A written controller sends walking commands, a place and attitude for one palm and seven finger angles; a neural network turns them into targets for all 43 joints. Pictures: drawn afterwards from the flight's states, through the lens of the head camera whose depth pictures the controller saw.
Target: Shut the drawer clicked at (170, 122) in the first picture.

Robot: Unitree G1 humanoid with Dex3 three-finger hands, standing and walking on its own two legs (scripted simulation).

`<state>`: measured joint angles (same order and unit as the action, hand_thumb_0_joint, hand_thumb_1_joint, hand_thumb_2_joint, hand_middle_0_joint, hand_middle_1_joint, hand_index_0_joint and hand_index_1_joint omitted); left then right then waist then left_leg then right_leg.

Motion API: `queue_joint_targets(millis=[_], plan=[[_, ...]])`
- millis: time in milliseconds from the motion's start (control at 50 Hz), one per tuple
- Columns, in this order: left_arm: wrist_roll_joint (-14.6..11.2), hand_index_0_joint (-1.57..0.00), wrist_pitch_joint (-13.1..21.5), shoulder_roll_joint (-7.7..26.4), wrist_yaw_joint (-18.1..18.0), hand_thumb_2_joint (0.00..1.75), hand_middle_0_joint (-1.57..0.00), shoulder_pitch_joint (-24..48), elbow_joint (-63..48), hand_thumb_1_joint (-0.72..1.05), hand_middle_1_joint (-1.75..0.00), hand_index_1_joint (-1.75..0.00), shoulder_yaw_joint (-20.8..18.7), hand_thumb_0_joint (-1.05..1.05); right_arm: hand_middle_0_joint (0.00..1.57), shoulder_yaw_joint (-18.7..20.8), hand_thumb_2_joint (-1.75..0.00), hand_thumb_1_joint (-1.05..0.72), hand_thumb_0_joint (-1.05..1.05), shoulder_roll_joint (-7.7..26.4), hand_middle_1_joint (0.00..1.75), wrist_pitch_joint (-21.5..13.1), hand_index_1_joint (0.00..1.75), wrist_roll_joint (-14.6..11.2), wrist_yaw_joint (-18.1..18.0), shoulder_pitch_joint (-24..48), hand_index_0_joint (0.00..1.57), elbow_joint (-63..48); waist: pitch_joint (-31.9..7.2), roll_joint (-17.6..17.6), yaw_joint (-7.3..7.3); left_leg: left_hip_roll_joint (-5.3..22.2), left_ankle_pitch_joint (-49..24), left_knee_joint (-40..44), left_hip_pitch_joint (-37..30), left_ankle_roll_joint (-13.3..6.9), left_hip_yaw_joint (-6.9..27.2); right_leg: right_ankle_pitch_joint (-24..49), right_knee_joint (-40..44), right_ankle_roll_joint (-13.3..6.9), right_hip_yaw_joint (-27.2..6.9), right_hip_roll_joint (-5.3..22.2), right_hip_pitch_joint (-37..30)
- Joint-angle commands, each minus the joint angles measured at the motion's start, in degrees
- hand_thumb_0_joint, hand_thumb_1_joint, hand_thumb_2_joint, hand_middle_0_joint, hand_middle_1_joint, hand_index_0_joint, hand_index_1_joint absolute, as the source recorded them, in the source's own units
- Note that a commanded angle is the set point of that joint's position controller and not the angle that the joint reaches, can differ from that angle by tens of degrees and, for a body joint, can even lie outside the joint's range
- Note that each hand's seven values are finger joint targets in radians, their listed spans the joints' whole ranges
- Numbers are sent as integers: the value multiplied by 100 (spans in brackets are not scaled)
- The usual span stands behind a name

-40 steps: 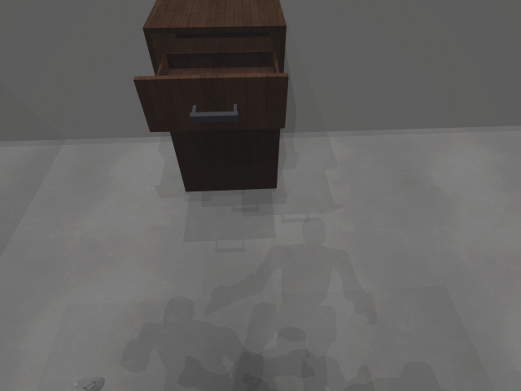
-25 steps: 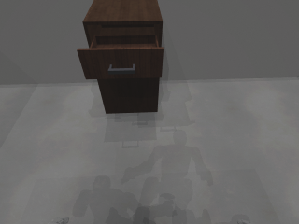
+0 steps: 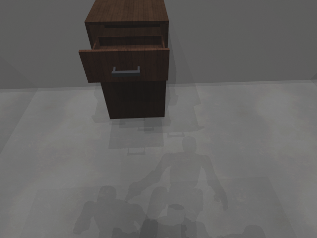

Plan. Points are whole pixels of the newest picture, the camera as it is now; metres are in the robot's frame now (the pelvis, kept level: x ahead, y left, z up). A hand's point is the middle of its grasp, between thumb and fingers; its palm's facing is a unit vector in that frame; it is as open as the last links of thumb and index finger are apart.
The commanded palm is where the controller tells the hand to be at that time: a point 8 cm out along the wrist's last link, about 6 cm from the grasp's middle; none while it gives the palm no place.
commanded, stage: stand and wait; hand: left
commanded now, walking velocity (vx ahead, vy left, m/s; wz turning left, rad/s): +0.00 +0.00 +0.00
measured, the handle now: (126, 71) +0.86 +0.21 -0.07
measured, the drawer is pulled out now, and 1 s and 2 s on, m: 0.30 0.30 0.30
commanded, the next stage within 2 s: look at it before walking up in 0.02 s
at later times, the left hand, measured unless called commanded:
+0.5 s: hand out of the picture +0.06 +0.25 -0.16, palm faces -0.03 -0.94 -0.33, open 7.3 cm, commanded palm none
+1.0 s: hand out of the picture +0.03 +0.21 -0.18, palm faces -0.05 -0.97 -0.23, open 7.3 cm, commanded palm none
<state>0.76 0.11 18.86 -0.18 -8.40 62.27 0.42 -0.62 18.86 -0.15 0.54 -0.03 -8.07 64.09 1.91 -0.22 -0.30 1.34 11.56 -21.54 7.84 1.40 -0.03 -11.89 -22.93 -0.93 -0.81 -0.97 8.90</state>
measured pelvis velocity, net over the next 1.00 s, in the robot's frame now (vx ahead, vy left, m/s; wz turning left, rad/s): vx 0.03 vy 0.01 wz -0.07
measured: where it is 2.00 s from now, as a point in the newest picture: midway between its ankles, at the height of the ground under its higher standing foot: (163, 233)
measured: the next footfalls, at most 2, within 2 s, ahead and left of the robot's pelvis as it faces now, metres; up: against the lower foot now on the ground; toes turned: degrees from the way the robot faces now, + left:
left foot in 1.42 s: +0.32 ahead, +0.12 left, +0.00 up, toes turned -3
right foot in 1.84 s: +0.36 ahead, -0.15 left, +0.00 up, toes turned -24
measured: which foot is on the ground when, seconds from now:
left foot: down 0.00-1.00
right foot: down 0.00-1.00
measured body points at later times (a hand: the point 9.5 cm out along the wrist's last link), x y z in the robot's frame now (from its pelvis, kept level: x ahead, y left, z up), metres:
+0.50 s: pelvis -0.01 +0.00 +0.00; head -0.01 +0.00 +0.45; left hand +0.06 +0.30 -0.13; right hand +0.06 -0.29 -0.14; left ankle +0.00 +0.14 -0.74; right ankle +0.01 -0.11 -0.74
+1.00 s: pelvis +0.03 +0.01 -0.01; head +0.01 +0.01 +0.44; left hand +0.04 +0.26 -0.16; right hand +0.03 -0.25 -0.16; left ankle +0.00 +0.14 -0.74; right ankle +0.01 -0.11 -0.74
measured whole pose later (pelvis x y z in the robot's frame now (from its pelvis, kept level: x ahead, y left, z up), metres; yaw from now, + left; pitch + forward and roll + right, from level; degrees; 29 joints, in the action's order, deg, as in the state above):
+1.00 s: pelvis +0.03 +0.01 -0.01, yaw -4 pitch -2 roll +1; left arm 1.5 -0.6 13.6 0.9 -18.2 62.3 -0.7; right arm 0.1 13.5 -0.6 1.2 0.3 -14.8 63.3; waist -0.5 0.5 0.7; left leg 2.1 18.8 -30.1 9.4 0.5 -3.7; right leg -18.7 -32.6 -1.6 -4.1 -1.7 12.4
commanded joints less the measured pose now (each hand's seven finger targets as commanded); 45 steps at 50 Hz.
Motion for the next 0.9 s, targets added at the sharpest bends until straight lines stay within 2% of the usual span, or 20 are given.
queue_joint_targets(millis=[0,160,240,720,740,760,780,820,860,880], plan=[[-20,-20,145,1165,-64,90,-20,269,-379,90,-30,-30,-234,0,20,242,-90,-90,0,1096,30,-167,30,2,-84,276,20,-379,-310,43,21,521,-481,345,-24,-259,473,414,517,-98,-633,742,70],[-14,-20,150,1159,-55,90,-20,268,-381,90,-30,-30,-236,0,20,239,-90,-90,0,1090,30,-173,30,9,-78,257,20,-360,-244,106,23,512,-438,382,8,-256,502,266,580,-91,-650,733,135],[-10,-20,141,1144,-55,90,-20,265,-383,90,-30,-30,-234,0,20,243,-90,-90,0,1087,30,-171,30,9,-73,249,20,-357,-231,22,20,510,-320,423,31,-258,516,98,602,-79,-657,722,165],[-5,-20,145,1118,-57,90,-20,145,-322,90,-30,-30,-217,0,20,242,-90,-90,0,1108,30,-186,30,-7,-75,217,20,-327,-310,11,28,548,-457,485,-45,-277,568,305,580,-45,-588,714,83],[-20,-20,90,655,-70,90,-20,-88,-203,90,-30,-30,-124,0,20,138,-90,-90,0,650,30,-144,30,22,-62,60,20,-215,-400,-8,31,538,-190,440,-105,-214,461,6,577,12,-582,696,91],[-7,-20,26,425,-73,90,-20,-302,-125,90,-30,-30,-77,0,20,87,-90,-90,0,396,30,-89,30,46,-50,-176,20,-141,-349,51,30,490,400,359,-78,-182,372,-628,508,13,-598,649,179],[20,-20,-12,424,-54,90,-20,-431,-104,90,-30,-30,-95,0,20,111,-90,-90,0,388,30,-55,30,57,-41,-315,20,-123,-268,60,38,469,1110,310,-3,-211,327,-1264,483,-34,-660,604,321],[50,-20,-63,454,13,90,-20,-533,-166,90,-30,-30,-160,0,20,173,-90,-90,0,456,30,-23,30,89,-26,-388,20,-169,306,42,53,477,2182,346,466,-282,372,-2107,435,-116,-754,494,764],[55,-20,-44,373,58,90,-20,-708,-234,90,-30,-30,-209,0,20,224,-90,-90,0,452,30,-55,30,87,-35,-477,20,-248,555,42,63,527,2210,199,580,-370,397,-2061,234,-239,-861,407,965],[52,-20,-20,339,76,90,-20,-788,-256,90,-30,-30,-226,0,20,244,-90,-90,0,462,30,-83,30,79,-39,-590,20,-259,501,9,45,597,2146,118,501,-430,431,-1935,57,-291,-853,355,995]])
